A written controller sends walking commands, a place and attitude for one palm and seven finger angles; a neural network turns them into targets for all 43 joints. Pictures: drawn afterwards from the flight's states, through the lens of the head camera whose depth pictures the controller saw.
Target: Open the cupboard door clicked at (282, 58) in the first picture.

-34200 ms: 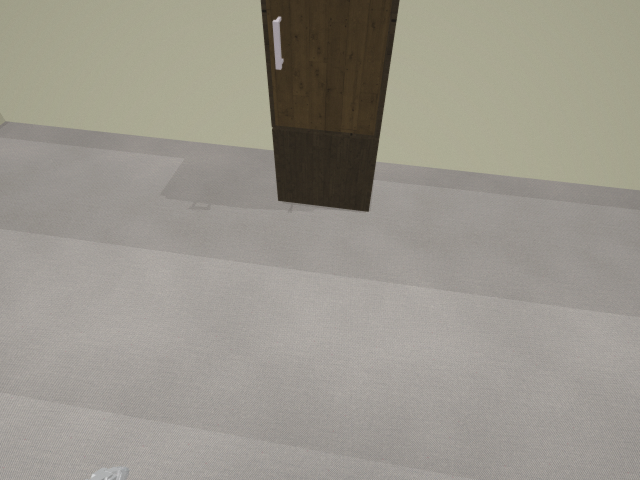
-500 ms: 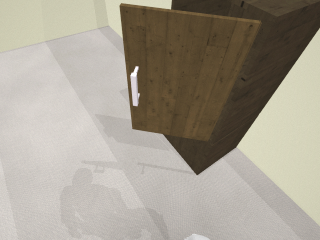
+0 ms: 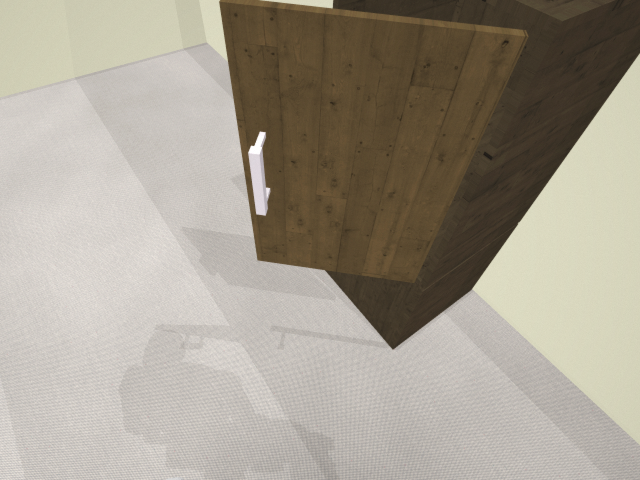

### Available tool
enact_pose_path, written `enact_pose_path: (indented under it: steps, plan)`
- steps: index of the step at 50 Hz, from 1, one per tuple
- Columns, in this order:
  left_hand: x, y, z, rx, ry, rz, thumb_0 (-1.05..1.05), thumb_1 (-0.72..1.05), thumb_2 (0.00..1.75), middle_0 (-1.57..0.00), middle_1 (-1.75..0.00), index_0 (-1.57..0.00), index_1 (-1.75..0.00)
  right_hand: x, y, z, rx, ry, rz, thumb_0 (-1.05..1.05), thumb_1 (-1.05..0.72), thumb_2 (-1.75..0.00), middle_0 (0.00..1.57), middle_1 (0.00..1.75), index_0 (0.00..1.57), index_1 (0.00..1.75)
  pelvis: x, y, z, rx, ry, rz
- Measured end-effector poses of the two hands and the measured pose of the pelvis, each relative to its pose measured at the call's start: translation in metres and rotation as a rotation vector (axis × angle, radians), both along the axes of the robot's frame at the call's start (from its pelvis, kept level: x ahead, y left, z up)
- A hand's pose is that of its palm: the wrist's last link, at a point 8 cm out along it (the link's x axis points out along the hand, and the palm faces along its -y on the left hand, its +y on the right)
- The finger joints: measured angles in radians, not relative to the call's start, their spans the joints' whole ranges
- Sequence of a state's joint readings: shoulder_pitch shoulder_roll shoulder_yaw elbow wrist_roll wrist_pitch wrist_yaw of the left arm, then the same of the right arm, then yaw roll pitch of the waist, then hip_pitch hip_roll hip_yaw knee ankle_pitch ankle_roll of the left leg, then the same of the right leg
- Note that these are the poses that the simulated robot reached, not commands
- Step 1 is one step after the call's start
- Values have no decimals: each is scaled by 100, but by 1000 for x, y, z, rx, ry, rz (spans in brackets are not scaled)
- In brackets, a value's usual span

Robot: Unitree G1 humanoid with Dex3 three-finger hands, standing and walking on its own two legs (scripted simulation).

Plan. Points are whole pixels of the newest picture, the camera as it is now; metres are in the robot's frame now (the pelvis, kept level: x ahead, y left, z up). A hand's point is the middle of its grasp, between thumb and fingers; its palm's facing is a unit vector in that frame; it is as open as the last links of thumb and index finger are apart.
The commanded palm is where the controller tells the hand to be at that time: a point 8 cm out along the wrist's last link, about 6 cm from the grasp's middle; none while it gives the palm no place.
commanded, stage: come to a stop and stand still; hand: left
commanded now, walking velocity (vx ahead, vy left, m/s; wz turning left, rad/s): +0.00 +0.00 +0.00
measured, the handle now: (261, 175) +0.59 +0.13 -0.02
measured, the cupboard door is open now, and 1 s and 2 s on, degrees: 46 46 46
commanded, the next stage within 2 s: look again from close up in 0.84 s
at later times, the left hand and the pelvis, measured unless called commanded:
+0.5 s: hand out of the picture +0.03 +0.24 -0.14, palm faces +0.00 -0.94 -0.35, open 7.4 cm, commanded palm none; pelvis -0.03 +0.00 +0.00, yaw -1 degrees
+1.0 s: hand out of the picture +0.05 +0.21 -0.14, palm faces -0.05 -0.95 -0.32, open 7.4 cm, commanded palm none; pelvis -0.03 -0.02 +0.01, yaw +0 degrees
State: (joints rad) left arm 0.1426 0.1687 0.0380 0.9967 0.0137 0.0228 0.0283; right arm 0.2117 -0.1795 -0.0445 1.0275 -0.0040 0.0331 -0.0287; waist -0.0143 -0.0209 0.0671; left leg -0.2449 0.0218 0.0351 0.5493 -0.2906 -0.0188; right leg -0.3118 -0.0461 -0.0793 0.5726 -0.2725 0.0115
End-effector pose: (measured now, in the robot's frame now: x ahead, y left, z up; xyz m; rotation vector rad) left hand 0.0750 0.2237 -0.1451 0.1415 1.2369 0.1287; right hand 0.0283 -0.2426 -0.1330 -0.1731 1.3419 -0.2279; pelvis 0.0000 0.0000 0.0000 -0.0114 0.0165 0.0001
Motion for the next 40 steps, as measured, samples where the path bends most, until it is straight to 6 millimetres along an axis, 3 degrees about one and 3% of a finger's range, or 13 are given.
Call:
enact_pose_path:
  steps: [10,16,21,32,40]
  plan:
    - [-41,35,10,74,27,-24,0,90,90,-20,-30,-20,-30,31,19,2,10,-222,19,0,-91,-90,20,30,20,30,-5,15,-5,9,-22,-28]
    - [-52,48,24,128,-12,-16,1,90,90,-20,-30,-20,-30,31,18,0,41,-267,45,0,-91,-90,20,30,21,30,-16,12,-4,19,-45,-30]
    - [-53,54,36,160,-48,-24,1,90,90,-20,-30,-20,-30,18,0,1,30,-250,64,0,-91,-90,20,30,21,30,-27,7,0,26,-54,-26]
    - [-46,58,50,199,-68,-64,1,90,90,-20,-30,-21,-30,-33,-60,12,-69,-132,52,0,-91,-90,20,30,21,30,-38,-7,8,32,-53,-16]
    - [-37,49,49,187,-58,-82,0,90,90,-20,-30,-21,-30,-58,-75,15,-85,-48,39,0,-91,-90,20,30,20,30,-37,-15,11,29,-53,-13]
